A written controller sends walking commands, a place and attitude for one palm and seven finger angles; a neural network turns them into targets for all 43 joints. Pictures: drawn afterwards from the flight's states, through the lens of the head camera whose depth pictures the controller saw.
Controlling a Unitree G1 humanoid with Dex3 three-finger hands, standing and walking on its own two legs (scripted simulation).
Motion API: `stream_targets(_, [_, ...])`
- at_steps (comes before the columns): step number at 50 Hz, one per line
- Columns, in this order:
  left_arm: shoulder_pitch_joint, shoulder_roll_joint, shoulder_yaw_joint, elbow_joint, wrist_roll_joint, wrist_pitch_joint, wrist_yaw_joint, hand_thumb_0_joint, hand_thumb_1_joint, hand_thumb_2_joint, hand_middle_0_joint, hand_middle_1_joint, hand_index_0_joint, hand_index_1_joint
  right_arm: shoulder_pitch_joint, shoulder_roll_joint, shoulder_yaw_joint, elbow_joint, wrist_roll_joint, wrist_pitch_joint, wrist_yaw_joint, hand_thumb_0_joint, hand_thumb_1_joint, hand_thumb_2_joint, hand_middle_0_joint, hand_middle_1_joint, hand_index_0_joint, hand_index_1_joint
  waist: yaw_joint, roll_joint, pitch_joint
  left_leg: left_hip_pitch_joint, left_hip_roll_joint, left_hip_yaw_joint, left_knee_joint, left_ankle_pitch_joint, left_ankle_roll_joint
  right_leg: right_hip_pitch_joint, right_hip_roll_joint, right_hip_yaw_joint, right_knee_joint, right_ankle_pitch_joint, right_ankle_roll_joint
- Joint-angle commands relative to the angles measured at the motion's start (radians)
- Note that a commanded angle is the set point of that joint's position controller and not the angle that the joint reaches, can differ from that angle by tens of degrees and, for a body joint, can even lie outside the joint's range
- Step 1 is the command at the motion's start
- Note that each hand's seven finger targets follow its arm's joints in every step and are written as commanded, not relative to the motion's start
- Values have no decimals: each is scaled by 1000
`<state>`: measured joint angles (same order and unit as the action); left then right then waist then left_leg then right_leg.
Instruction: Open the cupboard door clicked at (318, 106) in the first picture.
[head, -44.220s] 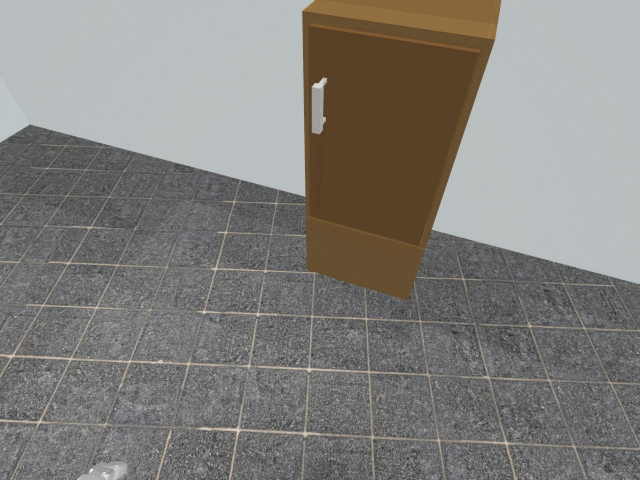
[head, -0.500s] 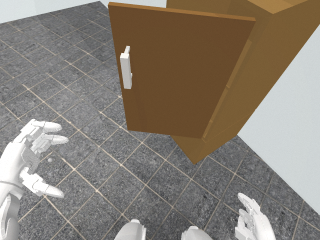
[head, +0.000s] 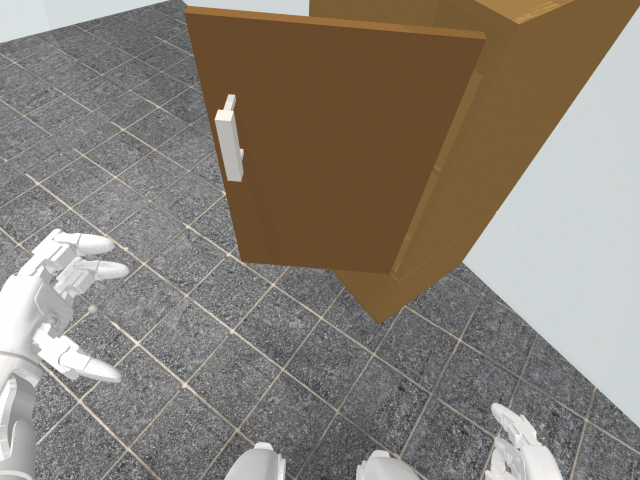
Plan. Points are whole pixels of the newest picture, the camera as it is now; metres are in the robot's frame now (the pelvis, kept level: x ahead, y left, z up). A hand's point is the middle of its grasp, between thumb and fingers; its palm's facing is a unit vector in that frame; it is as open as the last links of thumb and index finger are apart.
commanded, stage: raise the hand with hooked fingers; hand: left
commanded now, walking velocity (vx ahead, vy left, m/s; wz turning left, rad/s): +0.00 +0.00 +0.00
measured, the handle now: (233, 139) +0.58 +0.17 +0.05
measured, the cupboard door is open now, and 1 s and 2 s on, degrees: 49 49 49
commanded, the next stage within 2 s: move the hooked fingers beside the handle in 0.12 s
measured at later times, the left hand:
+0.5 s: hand (115, 277) +0.33 +0.26 +0.06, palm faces -0.02 -1.00 -0.03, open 13.9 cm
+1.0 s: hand (143, 226) +0.40 +0.25 +0.06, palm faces -0.03 -1.00 -0.01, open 13.9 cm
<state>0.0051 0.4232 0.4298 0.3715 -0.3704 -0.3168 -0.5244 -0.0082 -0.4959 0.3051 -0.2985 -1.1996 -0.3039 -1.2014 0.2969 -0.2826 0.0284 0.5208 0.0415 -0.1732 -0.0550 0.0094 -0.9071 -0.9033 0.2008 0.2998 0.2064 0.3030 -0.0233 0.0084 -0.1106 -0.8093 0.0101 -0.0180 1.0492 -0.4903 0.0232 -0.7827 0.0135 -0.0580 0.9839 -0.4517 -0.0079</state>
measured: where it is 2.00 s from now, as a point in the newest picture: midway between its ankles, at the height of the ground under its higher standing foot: outside the picture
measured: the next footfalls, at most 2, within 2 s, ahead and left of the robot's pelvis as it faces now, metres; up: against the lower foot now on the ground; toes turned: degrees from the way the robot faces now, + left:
none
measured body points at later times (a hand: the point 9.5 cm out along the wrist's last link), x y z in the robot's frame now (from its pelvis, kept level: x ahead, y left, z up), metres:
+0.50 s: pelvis +0.00 -0.01 +0.00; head +0.07 +0.01 +0.44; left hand +0.32 +0.31 +0.06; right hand +0.15 -0.26 -0.09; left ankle +0.01 +0.10 -0.67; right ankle +0.02 -0.12 -0.67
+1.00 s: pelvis +0.00 +0.00 +0.00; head +0.10 +0.02 +0.44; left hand +0.40 +0.30 +0.06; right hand +0.08 -0.26 -0.10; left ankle +0.01 +0.10 -0.67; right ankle +0.02 -0.12 -0.67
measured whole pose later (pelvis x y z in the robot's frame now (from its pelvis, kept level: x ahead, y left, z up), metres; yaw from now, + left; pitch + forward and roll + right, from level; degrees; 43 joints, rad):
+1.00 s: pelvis +0.00 +0.00 +0.00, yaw -1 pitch +18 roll -3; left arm -0.44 0.48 0.43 0.78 -0.26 -0.36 -0.46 -0.01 -0.50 0.30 -0.30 -1.20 -0.30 -1.20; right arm 0.34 -0.27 0.03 0.59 0.03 -0.06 -0.05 0.01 -0.91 -0.90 0.20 0.30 0.21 0.30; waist -0.08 0.00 -0.12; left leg -0.88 0.02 0.00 1.06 -0.49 0.03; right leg -0.86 0.02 -0.04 0.99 -0.44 0.00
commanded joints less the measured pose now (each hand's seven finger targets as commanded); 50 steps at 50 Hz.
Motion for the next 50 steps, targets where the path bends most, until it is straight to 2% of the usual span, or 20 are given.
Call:
stream_targets(1, [-156, 260, 105, -200, -27, -66, 5, 0, -500, 300, -300, -1200, -300, -1200, -8, -148, -67, -133, 4, -48, -19, 0, -900, -900, 200, 300, 200, 300, 16, 105, -287, 193, -11, -22, -168, 326, -9, 154, 20, 11, -112, 229, -21])
stream_targets(9, [-170, 254, 102, -174, -38, -56, -4, 0, -500, 300, -300, -1200, -300, -1200, -14, -146, -63, -130, 3, -48, -21, 0, -900, -900, 200, 300, 200, 300, 10, 58, -271, 145, -15, -9, -144, 299, 2, 182, 17, 33, -124, 238, -18])
stream_targets(11, [-168, 243, 92, -158, -32, -52, -9, 0, -500, 300, -300, -1200, -300, -1200, -17, -143, -60, -133, 6, -46, -21, 0, -900, -900, 200, 300, 200, 300, 10, 74, -268, 140, -16, -7, -148, 283, 0, 180, 14, 35, -125, 227, -15])
stream_targets(14, [-310, 253, 72, -147, -21, -62, -3, 0, -500, 300, -300, -1200, -300, -1200, -11, -149, -58, -111, 4, -46, -31, 0, -900, -900, 200, 300, 200, 300, -14, 79, -243, 132, -12, -14, -136, 252, 2, 133, 16, 35, -118, 189, -19])
stream_targets(18, [-432, 260, 53, -73, 3, -60, 1, 0, -500, 300, -300, -1200, -300, -1200, -5, -150, -54, -91, 6, -43, -40, 0, -900, -900, 200, 300, 200, 300, -24, 80, -267, 130, -12, -14, -137, 219, 4, 126, 8, 45, -122, 156, -15])
stream_targets(19, [-438, 302, 85, -64, 7, -62, 3, 0, -500, 300, -300, -1200, -300, -1200, 2, -154, -58, -88, 5, -40, -42, 0, -900, -900, 200, 300, 200, 300, -14, 75, -283, 132, -8, -15, -133, 238, 4, 141, 11, 48, -116, 170, -20])
stream_targets(22, [-458, 295, 72, -31, 21, -56, 2, 0, -500, 300, -300, -1200, -300, -1200, 3, -148, -55, -86, 5, -30, -38, 0, -900, -900, 200, 300, 200, 300, -9, 107, -317, 155, -10, -11, -140, 266, 2, 150, 8, 46, -114, 204, -18])
stream_targets(25, [-485, 328, 102, 62, 27, -44, 5, 0, -500, 300, -300, -1200, -300, -1200, 16, -155, -54, -83, 5, -12, -35, 0, -900, -900, 200, 300, 200, 300, -9, 47, -310, 104, -8, -6, -134, 262, 3, 173, 10, 50, -111, 211, -15])
stream_targets(27, [-538, 320, 87, 87, 32, -45, 6, 0, -500, 300, -300, -1200, -300, -1200, 18, -154, -54, -82, 5, -4, -34, 0, -900, -900, 200, 300, 200, 300, -16, 75, -307, 97, -9, -1, -132, 243, 4, 155, 7, 55, -113, 196, -13])
stream_targets(29, [-537, 360, 119, 108, 34, -54, 6, 0, -500, 300, -300, -1200, -300, -1200, 30, -158, -56, -84, 2, 4, -30, 0, -900, -900, 200, 300, 200, 300, 0, 89, -327, 103, -9, -1, -130, 273, 3, 171, 11, 55, -104, 221, -21])
stream_targets(33, [-600, 326, 81, 127, 47, -71, 5, 0, -500, 300, -300, -1200, -300, -1200, 54, -159, -64, -70, 2, 19, -24, 0, -900, -900, 200, 300, 200, 300, -23, 91, -353, 141, -3, -3, -128, 316, 3, 137, 14, 43, -95, 263, -16])
stream_targets(37, [-624, 340, 88, 147, 53, -78, 13, 0, -500, 300, -300, -1200, -300, -1200, 71, -164, -69, -62, 2, 36, -19, 0, -900, -900, 200, 300, 200, 300, -17, 105, -368, 159, 0, -12, -138, 338, -2, 130, 16, 34, -91, 266, -19])
stream_targets(39, [-640, 329, 80, 160, 55, -78, 23, 0, -500, 300, -300, -1200, -300, -1200, 83, -164, -72, -60, 1, 43, -18, 0, -900, -900, 200, 300, 200, 300, -27, 73, -363, 161, 2, -13, -133, 356, 2, 124, 21, 31, -91, 280, -20])
stream_targets(40, [-694, 328, 66, 151, 67, -84, 28, 0, -500, 300, -300, -1200, -300, -1200, 86, -165, -70, -50, 1, 48, -17, 0, -900, -900, 200, 300, 200, 300, -36, 94, -379, 177, 4, -15, -134, 362, 0, 107, 19, 30, -86, 278, -17])
stream_targets(42, [-691, 334, 77, 159, 74, -90, 45, 0, -500, 300, -300, -1200, -300, -1200, 92, -163, -73, -45, -3, 55, -14, 0, -900, -900, 200, 300, 200, 300, -27, 107, -387, 194, 6, -23, -138, 379, -6, 107, 18, 26, -85, 278, -19])
stream_targets(43, [-693, 316, 61, 169, 80, -89, 51, 0, -500, 300, -300, -1200, -300, -1200, 95, -161, -73, -45, -3, 59, -12, 0, -900, -900, 200, 300, 200, 300, -33, 106, -383, 198, 5, -20, -138, 382, -4, 101, 19, 24, -88, 278, -18])
stream_targets(45, [-722, 359, 96, 174, 88, -101, 64, 0, -500, 300, -300, -1200, -300, -1200, 109, -164, -74, -35, -6, 68, -12, 0, -900, -900, 200, 300, 200, 300, -29, 109, -416, 217, 10, -25, -134, 428, -9, 107, 22, 24, -78, 302, -19])
stream_targets(46, [-732, 329, 68, 172, 91, -104, 66, 0, -500, 300, -300, -1200, -300, -1200, 103, -159, -73, -37, -7, 71, -9, 0, -900, -900, 200, 300, 200, 300, -31, 136, -412, 225, 8, -25, -134, 431, -11, 99, 19, 24, -79, 300, -19])
stream_targets(47, [-735, 318, 62, 198, 94, -102, 69, 0, -500, 300, -300, -1200, -300, -1200, 106, -158, -72, -33, -6, 75, -7, 0, -900, -900, 200, 300, 200, 300, -39, 113, -390, 221, 10, -23, -134, 415, -9, 85, 21, 21, -86, 290, -18])
stream_targets(50, [-801, 362, 84, 266, 111, -107, 78, 0, -500, 300, -300, -1200, -300, -1200, 118, -166, -68, -20, -10, 90, -8, 0, -900, -900, 200, 300, 200, 300, -46, 101, -368, 184, 12, -24, -131, 385, -8, 78, 23, 23, -81, 275, -20])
